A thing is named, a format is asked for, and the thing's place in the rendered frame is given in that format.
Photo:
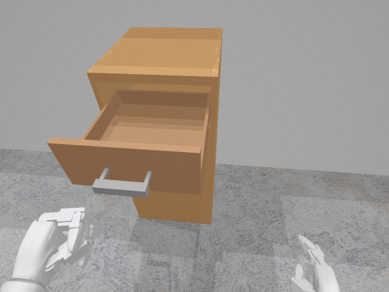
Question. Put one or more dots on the handle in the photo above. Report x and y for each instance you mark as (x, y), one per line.
(121, 188)

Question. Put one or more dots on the robot left hand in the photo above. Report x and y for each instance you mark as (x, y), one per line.
(68, 231)

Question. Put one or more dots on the drawer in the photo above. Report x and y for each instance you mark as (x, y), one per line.
(137, 131)

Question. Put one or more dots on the robot left forearm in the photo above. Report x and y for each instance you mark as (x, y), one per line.
(22, 285)

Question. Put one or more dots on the robot right hand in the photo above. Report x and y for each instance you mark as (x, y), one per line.
(320, 276)

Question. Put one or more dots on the cabinet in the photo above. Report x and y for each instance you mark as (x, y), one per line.
(167, 59)

